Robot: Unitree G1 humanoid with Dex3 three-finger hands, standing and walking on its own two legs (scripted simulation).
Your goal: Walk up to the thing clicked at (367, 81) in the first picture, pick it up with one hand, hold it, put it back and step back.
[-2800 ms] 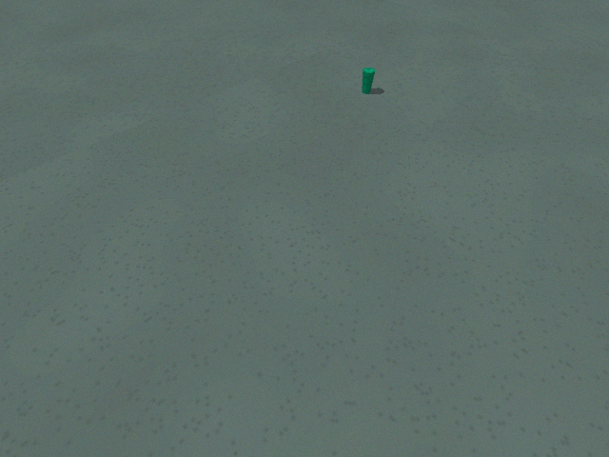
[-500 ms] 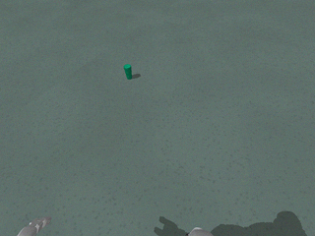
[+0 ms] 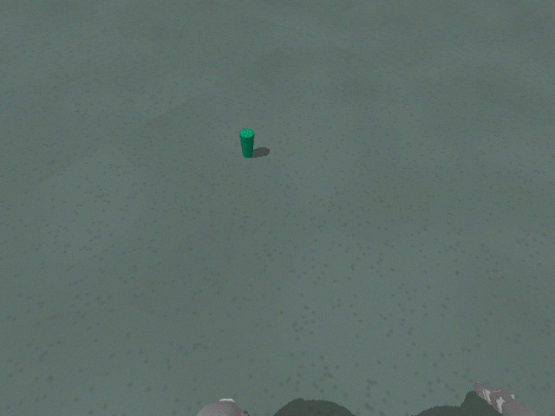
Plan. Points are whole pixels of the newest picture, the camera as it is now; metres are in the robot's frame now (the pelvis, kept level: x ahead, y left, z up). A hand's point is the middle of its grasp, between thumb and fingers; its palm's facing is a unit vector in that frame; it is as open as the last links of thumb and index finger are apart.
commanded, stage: walk up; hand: left
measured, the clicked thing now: (247, 144) +1.43 +0.23 -0.68
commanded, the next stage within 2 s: none
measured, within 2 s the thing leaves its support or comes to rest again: neither
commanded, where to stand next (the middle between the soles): +1.07 +0.01 m, yaw -2 degrees
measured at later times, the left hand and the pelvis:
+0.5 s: hand (179, 268) +0.37 +0.22 -0.10, palm faces -0.02 -0.91 -0.41, open 7.4 cm; pelvis +0.26 -0.06 +0.01, yaw -1 degrees
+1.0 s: hand (175, 220) +0.51 +0.27 -0.14, palm faces -0.01 -0.94 -0.35, open 7.4 cm; pelvis +0.49 -0.01 +0.01, yaw +1 degrees
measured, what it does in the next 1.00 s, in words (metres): walks ahead: right foot, then left foot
